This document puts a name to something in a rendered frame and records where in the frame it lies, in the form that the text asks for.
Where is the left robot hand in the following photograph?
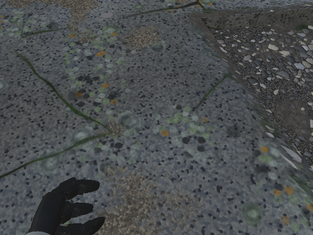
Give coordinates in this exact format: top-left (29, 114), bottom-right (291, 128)
top-left (29, 177), bottom-right (105, 235)

